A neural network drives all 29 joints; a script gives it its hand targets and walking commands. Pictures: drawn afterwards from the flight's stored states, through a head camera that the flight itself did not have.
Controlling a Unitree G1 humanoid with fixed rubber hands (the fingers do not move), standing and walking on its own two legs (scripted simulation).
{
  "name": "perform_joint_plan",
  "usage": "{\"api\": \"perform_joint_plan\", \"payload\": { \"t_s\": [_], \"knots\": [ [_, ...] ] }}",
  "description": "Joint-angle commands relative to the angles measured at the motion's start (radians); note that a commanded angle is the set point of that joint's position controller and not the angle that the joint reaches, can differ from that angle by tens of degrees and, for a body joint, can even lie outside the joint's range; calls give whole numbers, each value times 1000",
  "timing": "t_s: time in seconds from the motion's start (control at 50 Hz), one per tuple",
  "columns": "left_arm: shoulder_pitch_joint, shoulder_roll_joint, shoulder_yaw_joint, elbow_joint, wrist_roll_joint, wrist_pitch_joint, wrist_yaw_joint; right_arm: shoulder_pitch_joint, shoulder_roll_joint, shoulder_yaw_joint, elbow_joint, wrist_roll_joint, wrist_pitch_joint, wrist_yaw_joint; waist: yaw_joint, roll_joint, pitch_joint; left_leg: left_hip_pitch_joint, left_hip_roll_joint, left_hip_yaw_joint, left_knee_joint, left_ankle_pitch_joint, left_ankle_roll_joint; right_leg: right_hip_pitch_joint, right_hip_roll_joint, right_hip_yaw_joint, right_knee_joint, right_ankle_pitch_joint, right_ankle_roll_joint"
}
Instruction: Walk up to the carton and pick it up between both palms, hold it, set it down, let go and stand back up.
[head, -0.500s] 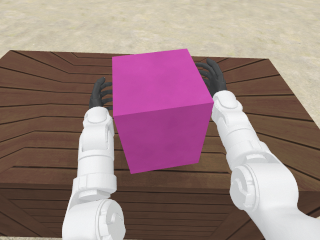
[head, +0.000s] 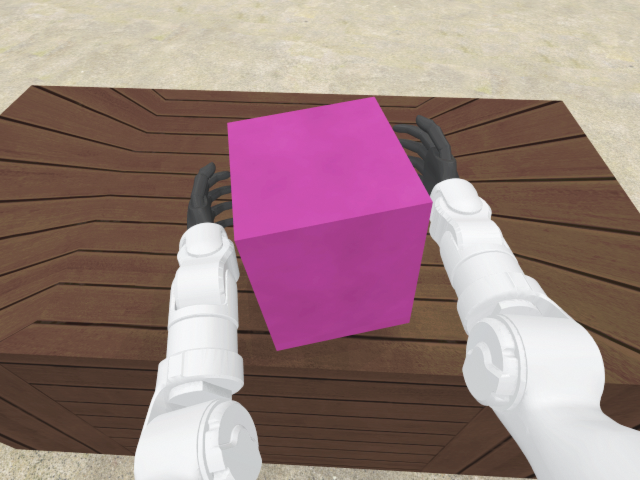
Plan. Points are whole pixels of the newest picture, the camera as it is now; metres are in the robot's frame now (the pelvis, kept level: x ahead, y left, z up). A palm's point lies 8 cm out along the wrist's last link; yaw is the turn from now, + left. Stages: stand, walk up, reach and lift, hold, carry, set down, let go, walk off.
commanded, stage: set down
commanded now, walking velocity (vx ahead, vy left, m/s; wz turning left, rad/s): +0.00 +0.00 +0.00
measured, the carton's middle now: (323, 228) +0.44 +0.07 +0.07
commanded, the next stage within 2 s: none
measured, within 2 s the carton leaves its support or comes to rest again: rests again in 1.18 s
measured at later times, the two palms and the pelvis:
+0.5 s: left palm (211, 236) +0.38 +0.20 +0.10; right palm (431, 185) +0.48 -0.07 +0.13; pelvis +0.00 +0.00 +0.00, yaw +0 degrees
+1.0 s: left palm (213, 237) +0.38 +0.20 +0.10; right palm (433, 189) +0.48 -0.07 +0.13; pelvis +0.00 +0.00 +0.00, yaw +0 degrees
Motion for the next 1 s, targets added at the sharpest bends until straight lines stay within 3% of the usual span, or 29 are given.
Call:
{"api": "perform_joint_plan", "payload": {
  "t_s": [0.0, 0.02, 0.14, 0.2, 0.32, 0.34, 0.36, 0.42, 0.44, 0.58, 0.6, 0.64, 0.66, 0.7, 0.78, 0.8, 0.88, 0.9, 0.94, 0.98],
  "knots": [
    [-665, -327, -298, -123, -21, -99, -41, -512, 439, 118, -91, -30, -32, 101, 20, -36, -590, 268, -56, 52, 77, 282, 67, 134, -59, 0, 9, 394, 142],
    [-655, -318, -296, -108, -24, -100, -41, -511, 412, 108, -76, -35, -32, 102, 8, -51, -563, 257, -56, 51, 69, 277, 71, 120, -56, -8, 5, 385, 146],
    [-667, -329, -289, -104, -18, -129, -30, -522, 434, 101, -78, -54, -53, 106, 21, -72, -618, 237, -53, 55, 79, 286, 73, 134, -60, -3, 18, 415, 143],
    [-655, -341, -303, -110, -20, -147, -22, -518, 416, 91, -51, -62, -61, 109, 18, -44, -647, 249, -48, 56, 93, 329, 63, 108, -51, -6, 21, 418, 134],
    [-629, -348, -283, -69, -11, -163, -16, -518, 406, 75, -34, -80, -76, 115, 30, -76, -651, 205, -47, 66, 95, 328, 71, 110, -61, -5, 29, 445, 135],
    [-640, -343, -273, -73, -8, -165, -12, -522, 405, 71, -27, -79, -69, 119, 42, -73, -649, 196, -44, 69, 87, 309, 74, 108, -62, 1, 31, 428, 136],
    [-633, -341, -270, -72, -14, -163, -11, -516, 386, 52, -12, -86, -66, 121, 26, -78, -642, 197, -47, 70, 84, 311, 76, 100, -56, -6, 24, 413, 133],
    [-615, -343, -252, -54, -6, -157, -9, -511, 375, 43, 2, -89, -62, 130, 35, -80, -611, 206, -44, 69, 85, 320, 74, 84, -55, -6, 15, 374, 124],
    [-617, -346, -259, -58, 2, -158, -9, -501, 381, 22, 21, -101, -58, 132, 19, -65, -617, 213, -48, 70, 86, 325, 71, 78, -51, -6, 11, 375, 121],
    [-594, -340, -203, -26, 20, -163, -7, -506, 369, 16, 2, -106, -60, 141, 51, -79, -610, 175, -48, 75, 84, 318, 81, 100, -57, 5, 16, 384, 120],
    [-588, -341, -214, -23, 20, -168, -8, -506, 365, 8, 7, -116, -60, 142, 39, -94, -605, 173, -46, 69, 80, 306, 83, 94, -58, 2, 12, 377, 120],
    [-586, -333, -195, -12, 23, -171, -11, -502, 371, 19, 2, -110, -61, 145, 57, -93, -607, 154, -51, 80, 80, 304, 85, 106, -57, 5, 20, 388, 124],
    [-582, -334, -201, -10, 21, -172, -10, -498, 374, 18, 19, -115, -60, 149, 43, -106, -595, 165, -55, 75, 75, 306, 86, 97, -53, 5, 10, 375, 123],
    [-566, -329, -175, -5, 39, -173, -16, -486, 377, -2, 20, -129, -53, 149, 53, -109, -557, 155, -50, 79, 68, 285, 93, 105, -60, 9, 8, 348, 121],
    [-574, -340, -180, -4, 39, -179, -17, -473, 368, -27, 14, -152, -60, 153, 35, -99, -566, 168, -47, 76, 68, 287, 89, 83, -59, 1, 2, 329, 118],
    [-565, -333, -169, 5, 42, -177, -16, -473, 369, -25, 12, -149, -57, 157, 47, -92, -558, 169, -50, 78, 72, 280, 94, 71, -59, 2, 1, 311, 119],
    [-561, -330, -155, 7, 45, -179, -16, -460, 369, -50, -5, -169, -52, 163, 46, -91, -551, 139, -54, 84, 62, 236, 98, 91, -66, 7, 0, 280, 117],
    [-542, -317, -145, 16, 52, -179, -18, -450, 379, -36, 12, -166, -48, 164, 53, -120, -523, 131, -56, 85, 57, 234, 103, 98, -67, 14, 0, 298, 120],
    [-538, -327, -143, 26, 56, -177, -22, -438, 369, -45, 25, -169, -47, 164, 40, -95, -506, 122, -53, 83, 62, 236, 101, 97, -73, 12, 7, 312, 122],
    [-528, -334, -145, 22, 65, -179, -23, -426, 390, -49, 17, -175, -43, 170, 51, -87, -517, 130, -58, 87, 61, 230, 102, 87, -68, 16, 3, 293, 116]
  ]
}}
